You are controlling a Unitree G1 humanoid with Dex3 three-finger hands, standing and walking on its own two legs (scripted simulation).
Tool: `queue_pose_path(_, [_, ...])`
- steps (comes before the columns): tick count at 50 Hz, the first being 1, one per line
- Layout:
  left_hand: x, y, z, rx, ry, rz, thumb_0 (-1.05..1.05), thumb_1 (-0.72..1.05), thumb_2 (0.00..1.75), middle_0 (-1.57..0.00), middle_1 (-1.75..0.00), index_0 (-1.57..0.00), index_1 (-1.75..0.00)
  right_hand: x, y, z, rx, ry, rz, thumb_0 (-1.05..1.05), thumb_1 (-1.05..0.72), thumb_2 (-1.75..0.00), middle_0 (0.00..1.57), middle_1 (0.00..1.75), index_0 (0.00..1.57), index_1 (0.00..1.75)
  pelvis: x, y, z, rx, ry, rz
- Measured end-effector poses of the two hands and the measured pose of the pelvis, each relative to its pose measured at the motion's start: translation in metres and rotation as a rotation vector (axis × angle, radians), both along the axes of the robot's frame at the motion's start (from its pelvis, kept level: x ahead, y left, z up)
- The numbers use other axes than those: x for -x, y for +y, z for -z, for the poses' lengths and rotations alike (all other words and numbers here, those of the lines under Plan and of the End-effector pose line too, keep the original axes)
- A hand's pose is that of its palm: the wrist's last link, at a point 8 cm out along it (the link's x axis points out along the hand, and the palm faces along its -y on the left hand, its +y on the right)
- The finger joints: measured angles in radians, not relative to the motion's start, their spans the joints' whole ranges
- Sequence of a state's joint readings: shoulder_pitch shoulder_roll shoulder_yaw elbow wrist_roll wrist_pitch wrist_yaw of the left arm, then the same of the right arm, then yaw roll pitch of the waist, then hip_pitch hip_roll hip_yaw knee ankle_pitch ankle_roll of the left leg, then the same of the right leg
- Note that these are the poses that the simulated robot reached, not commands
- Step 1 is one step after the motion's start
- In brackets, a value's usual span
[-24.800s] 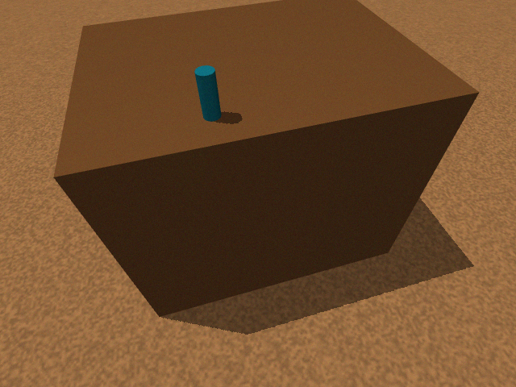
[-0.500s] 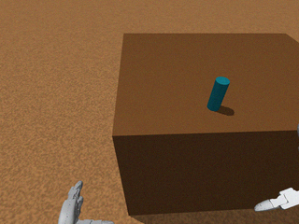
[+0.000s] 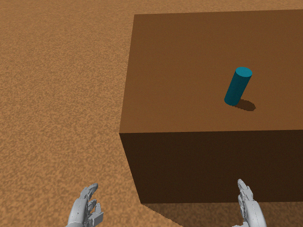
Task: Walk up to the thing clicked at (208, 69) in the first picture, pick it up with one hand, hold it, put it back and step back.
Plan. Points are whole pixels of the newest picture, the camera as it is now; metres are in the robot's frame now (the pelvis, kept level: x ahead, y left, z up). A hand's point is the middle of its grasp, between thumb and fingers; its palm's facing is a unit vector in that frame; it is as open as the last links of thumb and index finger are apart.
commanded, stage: home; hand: right
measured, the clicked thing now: (237, 87) +0.47 -0.23 +0.09
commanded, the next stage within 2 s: none
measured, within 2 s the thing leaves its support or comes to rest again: neither
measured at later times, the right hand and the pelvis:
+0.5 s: hand (229, 210) +0.18 -0.19 -0.12, palm faces -0.04 +0.96 -0.28, open 17.4 cm; pelvis +0.02 -0.01 +0.00, yaw +1 degrees
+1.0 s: hand out of the picture +0.06 -0.26 -0.14, palm faces -0.08 +0.93 -0.37, open 17.4 cm; pelvis -0.01 -0.01 +0.01, yaw +2 degrees
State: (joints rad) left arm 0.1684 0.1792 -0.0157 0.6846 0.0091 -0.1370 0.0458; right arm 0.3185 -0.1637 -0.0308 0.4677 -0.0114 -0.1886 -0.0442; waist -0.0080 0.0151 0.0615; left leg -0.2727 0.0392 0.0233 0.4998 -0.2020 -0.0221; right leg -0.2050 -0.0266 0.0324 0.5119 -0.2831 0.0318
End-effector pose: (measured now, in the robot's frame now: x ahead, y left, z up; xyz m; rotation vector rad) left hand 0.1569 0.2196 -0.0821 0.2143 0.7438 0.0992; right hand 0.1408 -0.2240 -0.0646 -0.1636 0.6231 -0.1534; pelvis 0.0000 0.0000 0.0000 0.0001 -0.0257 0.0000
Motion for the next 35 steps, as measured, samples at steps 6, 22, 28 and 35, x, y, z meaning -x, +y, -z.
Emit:
queue_pose_path(6, [0.013,0.006,0.013,-0.016,0.091,-0.015,0.01,0.89,0.9,-0.2,-0.3,-0.2,-0.29,-0.011,-0.005,0.015,0.011,0.075,0.02,-0.01,0.52,-0.07,0.06,0.05,0.07,0.06,-0.005,-0.003,0.002,0.0,0.018,-0.004])
queue_pose_path(22, [0.009,0.012,0.011,-0.015,0.115,-0.06,0.01,0.9,0.9,-0.2,-0.3,-0.2,-0.29,-0.041,-0.003,0.012,0.024,0.067,-0.017,-0.01,0.52,-0.07,0.06,0.05,0.06,0.06,-0.022,-0.007,0.001,-0.002,0.024,-0.023])
queue_pose_path(28, [0.015,0.039,0.015,-0.074,0.179,-0.042,0.01,0.9,0.9,-0.21,-0.3,-0.2,-0.29,-0.012,-0.042,0.031,0.117,0.28,-0.077,-0.01,0.54,-0.06,0.06,0.05,0.07,0.05,-0.022,-0.008,0.004,0.004,0.009,-0.02])
queue_pose_path(35, [0.048,0.071,0.022,-0.13,0.297,-0.074,0.01,0.9,0.9,-0.2,-0.3,-0.2,-0.29,0.033,-0.085,0.032,0.191,0.448,-0.004,-0.01,0.56,-0.04,0.06,0.05,0.06,0.05,-0.017,-0.008,0.002,0.008,-0.017,-0.023])
